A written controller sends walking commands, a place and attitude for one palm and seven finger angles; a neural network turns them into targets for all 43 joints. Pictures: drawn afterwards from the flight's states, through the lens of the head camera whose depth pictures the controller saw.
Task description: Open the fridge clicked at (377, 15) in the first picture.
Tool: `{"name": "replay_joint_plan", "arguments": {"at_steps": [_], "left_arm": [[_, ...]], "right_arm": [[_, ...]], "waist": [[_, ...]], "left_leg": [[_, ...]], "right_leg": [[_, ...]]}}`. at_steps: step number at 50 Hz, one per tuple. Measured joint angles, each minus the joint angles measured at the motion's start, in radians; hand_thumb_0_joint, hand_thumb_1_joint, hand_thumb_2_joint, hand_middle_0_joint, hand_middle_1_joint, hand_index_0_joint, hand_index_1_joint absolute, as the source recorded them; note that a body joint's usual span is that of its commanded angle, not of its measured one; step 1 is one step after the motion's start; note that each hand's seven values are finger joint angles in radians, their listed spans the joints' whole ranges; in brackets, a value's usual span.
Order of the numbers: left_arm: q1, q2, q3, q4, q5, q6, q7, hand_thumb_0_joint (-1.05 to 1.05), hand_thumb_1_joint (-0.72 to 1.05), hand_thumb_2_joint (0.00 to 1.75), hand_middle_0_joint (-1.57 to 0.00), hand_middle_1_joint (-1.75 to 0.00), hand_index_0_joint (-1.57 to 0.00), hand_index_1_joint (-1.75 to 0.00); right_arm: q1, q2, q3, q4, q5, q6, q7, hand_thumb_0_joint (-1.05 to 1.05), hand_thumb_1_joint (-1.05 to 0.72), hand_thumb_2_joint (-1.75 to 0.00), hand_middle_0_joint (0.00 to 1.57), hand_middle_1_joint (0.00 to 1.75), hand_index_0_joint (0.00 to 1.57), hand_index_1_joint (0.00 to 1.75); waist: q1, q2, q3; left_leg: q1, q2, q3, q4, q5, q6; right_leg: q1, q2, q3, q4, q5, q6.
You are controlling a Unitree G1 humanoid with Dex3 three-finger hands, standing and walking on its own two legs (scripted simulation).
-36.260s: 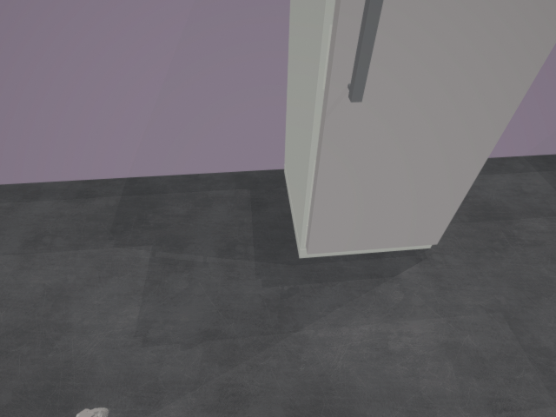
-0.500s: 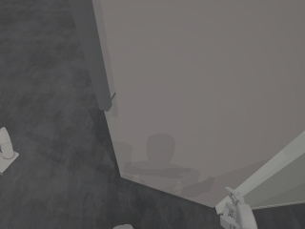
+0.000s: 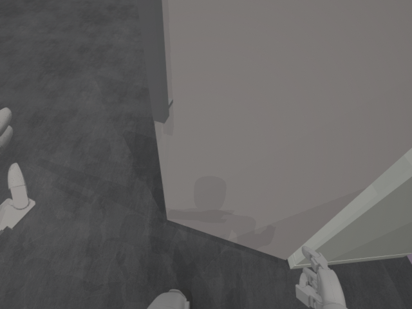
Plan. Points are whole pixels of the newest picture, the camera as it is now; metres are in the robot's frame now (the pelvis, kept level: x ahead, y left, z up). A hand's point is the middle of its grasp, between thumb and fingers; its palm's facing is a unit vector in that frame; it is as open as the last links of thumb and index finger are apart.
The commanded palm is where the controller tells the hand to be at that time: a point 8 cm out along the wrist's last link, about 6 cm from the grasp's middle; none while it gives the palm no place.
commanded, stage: step back with the hand held close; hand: left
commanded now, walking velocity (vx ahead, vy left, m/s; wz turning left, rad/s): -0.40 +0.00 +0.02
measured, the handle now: (158, 23) +0.51 +0.16 +0.27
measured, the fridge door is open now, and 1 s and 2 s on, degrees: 66 66 66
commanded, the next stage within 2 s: stop stepping back and stand still in 0.36 s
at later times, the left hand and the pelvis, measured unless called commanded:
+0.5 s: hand out of the picture +0.13 +0.32 +0.18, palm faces +0.40 -0.86 -0.31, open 7.4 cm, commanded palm +0.06 +0.36 +0.19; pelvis -0.09 +0.06 -0.01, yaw -2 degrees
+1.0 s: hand out of the picture +0.00 +0.37 +0.17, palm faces +0.45 -0.84 -0.31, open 7.4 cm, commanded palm -0.07 +0.41 +0.19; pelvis -0.22 +0.11 +0.00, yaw +0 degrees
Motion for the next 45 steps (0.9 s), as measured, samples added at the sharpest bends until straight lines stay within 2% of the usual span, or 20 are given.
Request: {"name": "replay_joint_plan", "arguments": {"at_steps": [4,6,9,12,14,16,18,20,21,23,24,27,30,34,35,37,39,40,42,45], "left_arm": [[-0.001,0.008,-0.016,0.001,0.002,0.007,0.001,0.01,0.89,0.90,-0.21,-0.30,-0.21,-0.30],[-0.011,0.017,-0.010,0.002,0.001,0.004,0.000,0.01,0.88,0.90,-0.21,-0.30,-0.21,-0.30],[-0.050,0.029,0.019,0.026,0.006,-0.009,-0.009,0.01,0.88,0.90,-0.21,-0.30,-0.21,-0.30],[-0.053,0.046,0.050,0.030,-0.009,-0.011,-0.013,0.01,0.88,0.90,-0.21,-0.30,-0.21,-0.30],[-0.010,0.049,0.059,0.008,-0.026,-0.012,-0.010,0.01,0.89,0.90,-0.21,-0.30,-0.21,-0.30],[0.035,0.054,0.063,-0.026,-0.031,-0.016,-0.004,0.01,0.89,0.90,-0.21,-0.30,-0.21,-0.30],[0.044,0.034,0.034,-0.043,-0.019,-0.021,-0.001,0.01,0.89,0.90,-0.21,-0.30,-0.21,-0.30],[0.030,0.018,0.000,-0.044,-0.004,-0.015,-0.002,0.01,0.89,0.90,-0.21,-0.30,-0.21,-0.30],[0.013,0.012,-0.010,-0.037,0.001,-0.011,-0.002,0.01,0.89,0.90,-0.21,-0.30,-0.21,-0.30],[-0.044,0.001,-0.017,-0.018,0.011,-0.001,-0.001,0.01,0.89,0.90,-0.21,-0.30,-0.21,-0.30],[-0.090,0.003,-0.015,-0.002,0.012,0.001,0.000,0.01,0.89,0.90,-0.21,-0.30,-0.21,-0.30],[-0.143,0.021,0.021,0.036,-0.001,0.008,-0.005,0.01,0.89,0.90,-0.21,-0.30,-0.21,-0.30],[-0.049,0.036,0.048,-0.022,-0.008,0.037,-0.006,0.01,0.89,0.90,-0.21,-0.30,-0.21,-0.30],[0.109,0.053,0.036,-0.103,-0.007,0.057,-0.009,0.01,0.89,0.90,-0.21,-0.30,-0.21,-0.30],[0.138,0.070,0.042,-0.116,-0.006,0.063,-0.008,0.01,0.89,0.90,-0.21,-0.30,-0.21,-0.30],[0.153,0.088,0.062,-0.136,-0.010,0.072,-0.009,0.01,0.89,0.90,-0.21,-0.30,-0.21,-0.30],[0.096,0.065,0.043,-0.094,-0.011,0.075,-0.010,0.01,0.89,0.90,-0.21,-0.30,-0.21,-0.30],[0.058,0.051,0.034,-0.052,-0.008,0.074,-0.007,0.01,0.88,0.90,-0.21,-0.30,-0.21,-0.30],[-0.021,0.008,0.019,0.039,0.002,0.083,0.009,0.01,0.88,0.90,-0.21,-0.30,-0.21,-0.30],[-0.109,-0.067,0.000,0.110,0.009,0.106,0.035,0.01,0.89,0.90,-0.21,-0.30,-0.21,-0.30]], "right_arm": [[0.003,-0.001,-0.001,0.005,-0.002,0.017,-0.012,0.01,-0.91,-0.90,0.21,0.30,0.20,0.30],[0.009,-0.004,-0.002,0.002,-0.002,0.019,-0.017,0.01,-0.91,-0.90,0.21,0.30,0.20,0.30],[0.009,0.002,-0.010,-0.002,-0.018,0.014,-0.019,0.01,-0.91,-0.90,0.21,0.30,0.20,0.30],[0.020,0.013,-0.021,-0.011,-0.028,0.005,0.001,0.01,-0.91,-0.90,0.20,0.30,0.20,0.30],[0.037,0.015,-0.022,-0.020,-0.024,-0.001,0.016,0.01,-0.91,-0.90,0.20,0.30,0.20,0.30],[0.042,0.014,-0.016,-0.026,-0.020,-0.003,0.024,0.01,-0.91,-0.90,0.20,0.30,0.20,0.30],[0.032,0.004,-0.013,0.007,-0.020,0.001,0.021,0.01,-0.91,-0.90,0.21,0.30,0.20,0.30],[0.043,0.010,-0.007,0.048,-0.021,0.010,0.013,0.01,-0.91,-0.90,0.21,0.30,0.20,0.30],[0.050,0.013,0.000,0.058,-0.020,0.015,0.008,0.01,-0.91,-0.90,0.21,0.30,0.20,0.30],[0.056,0.000,0.016,0.047,-0.017,0.014,-0.005,0.01,-0.91,-0.90,0.21,0.30,0.20,0.30],[0.040,-0.001,0.011,0.047,-0.019,0.004,-0.011,0.01,-0.91,-0.90,0.21,0.30,0.20,0.30],[-0.012,0.032,-0.001,0.049,-0.019,-0.016,0.005,0.01,-0.91,-0.90,0.20,0.30,0.20,0.30],[0.015,0.065,0.001,0.011,-0.022,-0.027,0.034,0.01,-0.91,-0.90,0.20,0.30,0.20,0.30],[0.095,0.069,0.002,-0.022,-0.029,-0.018,0.046,0.01,-0.91,-0.90,0.21,0.30,0.20,0.30],[0.109,0.064,0.002,-0.027,-0.028,-0.013,0.044,0.01,-0.90,-0.90,0.21,0.30,0.20,0.30],[0.105,0.038,0.000,-0.019,-0.021,0.004,0.039,0.01,-0.90,-0.90,0.21,0.30,0.20,0.30],[0.094,0.013,-0.007,0.040,-0.020,0.029,0.027,0.01,-0.90,-0.90,0.21,0.30,0.20,0.30],[0.101,0.010,-0.010,0.066,-0.017,0.040,0.022,0.01,-0.90,-0.90,0.21,0.30,0.20,0.30],[0.122,0.006,-0.012,0.093,-0.012,0.053,0.007,0.01,-0.90,-0.90,0.21,0.30,0.20,0.30],[0.140,-0.028,-0.015,0.072,-0.009,0.028,-0.014,0.01,-0.90,-0.90,0.21,0.30,0.20,0.30]], "waist": [[-0.022,-0.013,-0.013],[-0.034,-0.016,-0.019],[-0.052,-0.020,-0.016],[-0.054,-0.009,-0.020],[-0.044,-0.004,-0.040],[-0.018,-0.028,-0.054],[0.007,-0.027,-0.044],[0.018,-0.055,-0.057],[0.016,-0.074,-0.064],[-0.001,-0.073,-0.071],[-0.019,-0.073,-0.052],[-0.045,-0.091,0.012],[-0.072,-0.079,0.012],[-0.070,-0.054,-0.044],[-0.063,-0.066,-0.060],[-0.021,-0.092,-0.071],[-0.007,-0.071,-0.080],[-0.005,-0.075,-0.098],[-0.006,-0.092,-0.132],[-0.034,-0.080,-0.143]], "left_leg": [[-0.004,-0.014,-0.011,0.051,-0.022,-0.012],[-0.002,-0.016,-0.015,0.054,0.035,0.020],[-0.005,-0.021,-0.023,0.015,0.063,0.059],[0.008,-0.012,-0.038,-0.106,0.143,0.042],[0.009,-0.006,-0.031,-0.165,0.168,0.025],[-0.026,-0.020,0.001,-0.128,0.103,-0.006],[-0.072,-0.034,-0.020,0.075,-0.084,-0.050],[-0.066,-0.058,-0.039,0.271,-0.217,-0.061],[-0.035,-0.061,-0.041,0.280,-0.239,-0.063],[0.053,-0.038,-0.061,0.119,-0.109,-0.050],[0.041,-0.047,-0.063,0.097,-0.024,-0.019],[0.039,-0.064,-0.046,0.056,0.013,0.039],[0.076,-0.046,-0.059,-0.079,0.065,0.012],[0.103,-0.039,-0.063,-0.218,0.006,-0.059],[0.078,-0.053,-0.043,-0.191,-0.063,-0.076],[-0.042,-0.079,-0.017,0.119,-0.190,-0.082],[-0.092,-0.067,-0.048,0.429,-0.242,-0.067],[-0.081,-0.054,-0.047,0.490,-0.258,-0.056],[-0.007,-0.015,-0.033,0.459,-0.304,-0.034],[0.157,0.030,-0.043,0.156,-0.322,-0.018]], "right_leg": [[-0.006,-0.005,0.007,0.056,-0.026,0.009],[-0.011,-0.003,0.008,0.083,-0.038,0.015],[-0.052,0.018,0.017,0.172,-0.120,-0.014],[-0.054,0.049,-0.017,0.206,-0.193,-0.050],[-0.007,0.052,-0.049,0.105,-0.194,-0.061],[0.042,0.017,-0.046,-0.043,-0.107,-0.070],[0.033,0.000,-0.033,-0.034,0.027,-0.033],[0.030,-0.026,-0.012,0.001,0.012,-0.003],[0.022,-0.040,-0.005,0.019,0.000,0.008],[-0.027,-0.049,-0.012,0.092,-0.026,0.020],[-0.066,-0.051,-0.001,0.157,-0.072,0.007],[-0.156,-0.011,0.071,0.364,-0.194,-0.019],[-0.150,0.036,0.030,0.376,-0.199,-0.035],[0.007,0.070,-0.070,0.104,-0.229,-0.071],[0.058,0.057,-0.080,0.006,-0.203,-0.087],[0.066,0.005,-0.076,-0.074,-0.020,-0.123],[0.038,-0.001,-0.085,-0.002,0.022,-0.102],[0.033,-0.011,-0.087,0.016,0.003,-0.087],[0.020,-0.036,-0.092,0.045,-0.032,-0.072],[-0.044,-0.064,-0.108,0.164,-0.106,-0.066]]}}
